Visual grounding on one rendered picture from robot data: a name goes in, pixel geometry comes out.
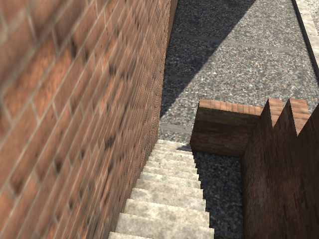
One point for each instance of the stairs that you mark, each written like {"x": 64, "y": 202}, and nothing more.
{"x": 167, "y": 202}

